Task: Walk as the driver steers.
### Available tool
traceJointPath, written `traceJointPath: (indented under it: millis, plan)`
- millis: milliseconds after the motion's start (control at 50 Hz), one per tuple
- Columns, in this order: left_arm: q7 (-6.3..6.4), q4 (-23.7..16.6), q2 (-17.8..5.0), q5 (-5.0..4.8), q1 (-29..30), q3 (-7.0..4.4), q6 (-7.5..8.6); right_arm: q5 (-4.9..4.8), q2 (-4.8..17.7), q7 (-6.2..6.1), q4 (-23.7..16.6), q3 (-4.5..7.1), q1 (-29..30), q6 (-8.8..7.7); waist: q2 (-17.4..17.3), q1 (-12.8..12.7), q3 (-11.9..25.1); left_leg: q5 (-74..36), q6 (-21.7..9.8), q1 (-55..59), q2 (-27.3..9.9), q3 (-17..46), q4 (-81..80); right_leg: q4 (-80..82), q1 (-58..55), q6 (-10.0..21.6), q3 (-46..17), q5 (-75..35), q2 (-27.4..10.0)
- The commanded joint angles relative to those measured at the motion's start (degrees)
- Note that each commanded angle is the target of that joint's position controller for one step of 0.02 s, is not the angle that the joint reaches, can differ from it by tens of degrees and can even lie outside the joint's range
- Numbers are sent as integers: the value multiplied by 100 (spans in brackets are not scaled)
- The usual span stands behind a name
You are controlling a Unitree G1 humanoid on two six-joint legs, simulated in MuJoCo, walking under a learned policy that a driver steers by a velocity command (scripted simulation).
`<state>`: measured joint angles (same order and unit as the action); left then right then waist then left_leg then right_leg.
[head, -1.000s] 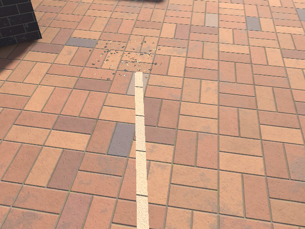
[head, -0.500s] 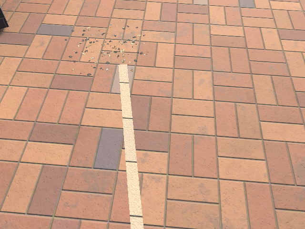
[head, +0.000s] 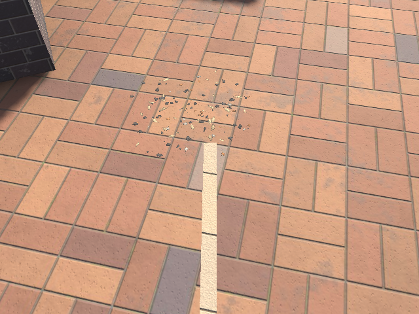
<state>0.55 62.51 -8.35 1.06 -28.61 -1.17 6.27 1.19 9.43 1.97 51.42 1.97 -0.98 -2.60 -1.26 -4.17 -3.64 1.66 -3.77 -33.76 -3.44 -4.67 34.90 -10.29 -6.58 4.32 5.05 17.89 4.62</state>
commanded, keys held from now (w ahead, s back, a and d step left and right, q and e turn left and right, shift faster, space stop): w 0.38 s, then no key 0.38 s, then w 0.24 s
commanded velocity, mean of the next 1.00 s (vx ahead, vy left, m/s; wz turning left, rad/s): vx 0.34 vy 0.00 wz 0.00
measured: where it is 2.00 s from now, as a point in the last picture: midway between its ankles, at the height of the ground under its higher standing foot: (243, 204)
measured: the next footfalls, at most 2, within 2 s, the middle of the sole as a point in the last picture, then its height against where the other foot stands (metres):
left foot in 0.08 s outside the picture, level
right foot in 0.60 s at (255, 300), level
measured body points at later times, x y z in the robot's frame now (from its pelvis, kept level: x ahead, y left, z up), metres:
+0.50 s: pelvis +0.28 +0.03 +0.01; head +0.31 +0.03 +0.45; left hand +0.43 +0.24 -0.13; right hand +0.20 -0.19 -0.14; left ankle +0.19 +0.09 -0.74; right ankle +0.45 -0.10 -0.69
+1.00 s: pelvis +0.40 +0.01 +0.01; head +0.40 +0.01 +0.46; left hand +0.40 +0.25 -0.15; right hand +0.43 -0.22 -0.14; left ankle +0.38 +0.11 -0.71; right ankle +0.46 -0.06 -0.74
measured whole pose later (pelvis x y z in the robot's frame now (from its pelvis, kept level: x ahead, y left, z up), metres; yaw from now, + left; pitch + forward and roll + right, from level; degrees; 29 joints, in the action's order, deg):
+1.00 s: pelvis +0.40 +0.01 +0.01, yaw +0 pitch +0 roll +0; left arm 0.7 60.3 -11.5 0.2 -19.4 -3.4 1.0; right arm 1.9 8.8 0.0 60.2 1.8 -16.6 -1.0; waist 1.2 -0.3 2.2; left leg 23.5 -3.9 -15.0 -0.6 -3.7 36.3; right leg -18.6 13.7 5.7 6.0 6.2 2.2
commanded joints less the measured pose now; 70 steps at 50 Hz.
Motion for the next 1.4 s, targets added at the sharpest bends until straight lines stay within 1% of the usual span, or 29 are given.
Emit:
traceJointPath:
  millis: [20, 60, 80, 100, 120, 140, 180, 240, 300, 380, 420, 520, 580, 600, 620, 640, 680, 700, 760, 840, 880, 1020, 1040, 1060, 1080, 1100, 1180, 1300, 1400]
  plan:
    - [72, -71, -865, 37, -251, -150, 24, 5, 423, -49, -365, 109, 150, -135, 601, 323, -168, 498, -254, 370, 328, -177, -334, -567, -74, 603, -527, -5013, -1704]
    - [81, -83, -983, 30, -70, -184, -18, 33, 616, -137, 64, 239, -1177, -209, 554, 901, 511, 552, -485, 1880, 667, -285, -793, -2076, 20, 450, -349, -5847, -1562]
    - [68, -157, -918, -19, -8, -159, -21, 140, 874, -196, 349, 346, -2138, -260, 427, 1262, 1042, 501, -673, 3314, 208, 172, -865, -3318, 928, 362, -246, -4731, -1376]
    - [-6, -348, -360, -266, -491, -38, -27, 294, 1527, -236, 427, 524, -2938, -264, -699, 1231, 1982, 1021, -1388, 5244, -1615, 2656, -991, -5660, 2922, 87, 123, -1855, -619]
    - [-19, -297, -652, -206, -504, -149, -38, 103, 1445, -149, 441, 523, -2722, -169, -654, 1095, 2244, 1137, -1675, 5279, -2101, 4358, -1803, -6764, 3816, 110, -507, 1069, -63]
    - [-16, -465, -776, -104, 71, -209, -66, -18, 1234, -119, 364, 452, -2016, -149, -254, 809, 1262, 1596, -1441, 4412, -1828, 3480, -1961, -6839, 4242, 168, -786, 577, -490]
    - [-61, -581, -600, -27, 578, -203, -60, -23, 614, -96, 317, 273, -1396, -224, 34, 511, 282, 1043, -1027, 2970, -1324, 2283, -2421, -6129, 4017, 161, -752, -82, -874]
    - [-150, -538, -367, 122, 387, -194, -271, -39, 400, -168, 555, 170, -1717, -342, -129, 215, 131, 88, -790, 2327, -894, 1456, -2627, -5589, 3502, 5, -624, -301, -1000]
    - [-204, -768, -437, 118, 963, -215, -370, -48, 665, -182, 658, 199, -2054, -397, -152, 207, -35, -289, -807, 2405, -784, 1096, -2800, -5134, 4022, -134, -469, -763, -1111]
    - [-228, -1142, -500, 59, 2035, -197, -378, -53, 626, -177, 722, 140, -2474, -380, -186, 443, -228, -795, -728, 2754, -635, 817, -2879, -3990, 4499, -278, -274, -1501, -1132]
    - [-211, -1221, -378, 22, 2329, -135, -350, -51, 599, -195, 771, 99, -2614, -386, -185, 500, -277, -2156, -616, 2822, -549, 507, -2641, -3270, 4194, -285, -70, -1733, -944]
    - [-92, -1155, -420, 2, 2347, -91, -250, 9, 618, -283, 950, 47, -2841, -339, -498, 543, -17, -3637, -461, 3415, -606, 295, -1790, -2393, 3378, -43, 71, -1684, -515]
    - [6, -658, -682, 88, 1005, -213, -72, -54, 742, -347, 933, 83, -2507, -302, -259, -85, 466, -3612, -265, 3558, -461, 303, -190, -1257, 1986, 204, 6, -2205, -309]
    - [39, -486, -1011, 189, 404, -286, 16, -124, 641, -361, 863, 49, -2646, -311, 92, -164, 994, -1990, -109, 2811, -219, 223, 843, -1493, 750, 326, -576, -4473, -1089]
    - [25, -474, -1349, 234, 90, -357, -5, -385, 30, -376, 933, -72, -3608, -245, 1222, 129, 2014, 2461, 88, 1487, 573, -51, 2800, -2014, -910, 1369, -2219, -7427, -2877]
    - [-25, -553, -1145, -76, 270, -306, -86, -359, 331, -403, 1109, 22, -3696, -129, 849, 139, 2514, 3520, 135, 1309, 704, 631, 3406, -1793, -740, 1783, -2697, -7463, -3021]
    - [9, -699, -644, -103, 1257, -149, -163, -12, 369, -362, 918, 68, -2692, -38, 429, 337, 1086, 2941, 205, 1032, 373, 777, 3197, -1040, 851, 1431, -1941, -5369, -2450]
    - [60, -683, -446, -78, 1411, -70, -170, 53, 309, -334, 899, 79, -2479, 15, 390, 462, 694, 2706, 245, 1220, 219, 810, 2766, -779, 1452, 1187, -1585, -4923, -2190]
    - [121, -579, -455, -5, 1448, -12, -180, 60, 7, -306, 1095, 6, -2766, 241, 518, 755, 686, 2429, 342, 2128, 256, 569, 1705, -568, 2208, 810, -966, -4200, -1713]
    - [28, -525, -1033, -41, 1111, -241, -334, 122, 285, -287, 946, 39, -2252, 323, 841, 549, 555, 2439, 211, 1708, 280, 264, 1227, 366, 2294, 820, -1661, 900, -1762]
    - [22, -529, -1004, -48, 1111, -278, -416, 119, 330, -220, 828, 53, -1970, 276, 825, 546, 281, 2298, 152, 1624, 243, 194, 1070, 674, 2527, 758, -1826, 1613, -1839]
    - [31, -575, -1028, -152, 1347, -397, -542, 37, 69, -238, 1122, 17, -2818, 78, 478, 923, -36, 1849, -245, 3106, 487, -185, -1154, 221, 3320, 516, -1351, 2209, -1529]
    - [21, -680, -853, -141, 1561, -372, -551, 57, 157, -283, 1235, 28, -3134, 39, 101, 1019, -251, 2213, -362, 3507, 274, 199, -1820, -482, 3832, 352, -1040, 2120, -1239]
    - [-14, -842, -415, -149, 1707, -267, -528, 111, 437, -346, 1276, 61, -3485, -20, -1040, 1047, -99, 3517, -560, 3985, -964, 1915, -2735, -2232, 4585, 124, -356, 1745, -698]
    - [-60, -984, -318, -76, 1811, -234, -496, 3, 996, -380, 1150, 199, -3152, -31, -1373, 833, -600, 4596, -857, 3484, -1891, 3445, -3481, -3206, 5316, -36, -2, 747, -181]
    - [-139, -1031, -647, 115, 1934, -289, -464, -3, 899, -408, 1086, 209, -2747, -27, -692, 607, -857, 4568, -905, 2775, -1837, 3318, -3516, -3649, 5080, -30, -507, 122, -568]
    - [-290, -853, -731, 124, 1716, -361, -403, -57, 614, -339, 958, 160, -2539, -237, -310, 346, -306, 2410, -571, 3144, -1015, 1807, -3294, -4141, 4802, -267, -350, -733, -638]
    - [-265, -1268, -494, 72, 2820, -260, -417, 3, 536, -308, 1085, 125, -3192, -335, -449, 732, -427, 846, -729, 3461, -893, 1237, -3075, -3503, 5014, -455, -133, -1188, -806]
    - [-269, -1557, -544, 29, 3308, -207, -355, 35, 726, -309, 1122, 161, -3311, -356, -671, 861, -444, -687, -699, 3690, -982, 927, -2605, -2551, 4358, -197, 84, -922, -697]
Velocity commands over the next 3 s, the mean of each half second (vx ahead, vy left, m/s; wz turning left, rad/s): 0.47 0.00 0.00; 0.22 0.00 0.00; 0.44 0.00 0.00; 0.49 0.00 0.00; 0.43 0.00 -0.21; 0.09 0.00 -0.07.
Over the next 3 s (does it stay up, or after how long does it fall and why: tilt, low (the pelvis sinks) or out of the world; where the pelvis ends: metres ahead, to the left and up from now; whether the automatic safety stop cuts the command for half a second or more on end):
stays up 1.19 -0.04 0.01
